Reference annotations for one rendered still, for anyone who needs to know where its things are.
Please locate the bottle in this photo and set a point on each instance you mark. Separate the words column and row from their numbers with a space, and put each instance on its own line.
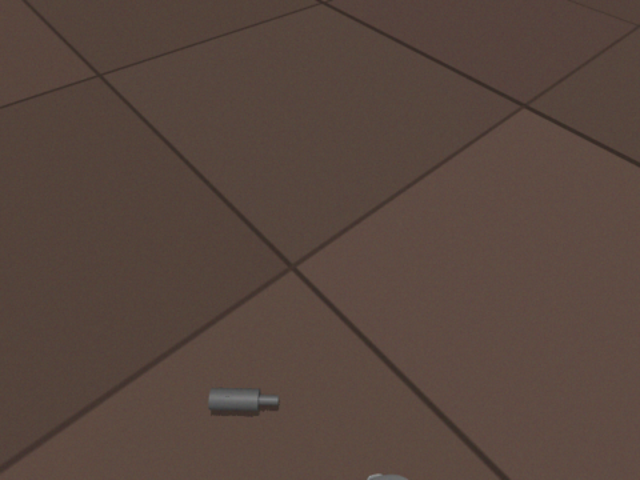
column 241, row 399

